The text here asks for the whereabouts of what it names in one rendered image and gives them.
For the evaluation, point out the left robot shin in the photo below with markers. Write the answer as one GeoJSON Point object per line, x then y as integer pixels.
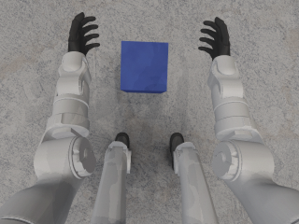
{"type": "Point", "coordinates": [115, 144]}

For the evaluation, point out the left robot hand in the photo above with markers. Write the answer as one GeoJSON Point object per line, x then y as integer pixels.
{"type": "Point", "coordinates": [77, 39]}

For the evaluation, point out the left robot forearm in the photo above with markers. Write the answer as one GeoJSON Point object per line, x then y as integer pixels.
{"type": "Point", "coordinates": [71, 100]}

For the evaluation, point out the robot right thigh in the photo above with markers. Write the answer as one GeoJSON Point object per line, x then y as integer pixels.
{"type": "Point", "coordinates": [197, 206]}

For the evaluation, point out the right robot hand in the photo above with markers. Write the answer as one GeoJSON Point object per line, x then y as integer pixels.
{"type": "Point", "coordinates": [221, 44]}

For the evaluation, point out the carton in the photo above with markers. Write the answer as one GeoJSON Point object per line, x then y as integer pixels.
{"type": "Point", "coordinates": [144, 66]}

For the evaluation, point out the right robot forearm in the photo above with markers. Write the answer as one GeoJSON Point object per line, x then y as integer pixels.
{"type": "Point", "coordinates": [229, 101]}

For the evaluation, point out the robot right upper arm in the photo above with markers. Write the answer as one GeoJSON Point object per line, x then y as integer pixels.
{"type": "Point", "coordinates": [247, 169]}

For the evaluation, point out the robot left upper arm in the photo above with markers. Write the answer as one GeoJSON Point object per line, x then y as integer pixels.
{"type": "Point", "coordinates": [61, 166]}

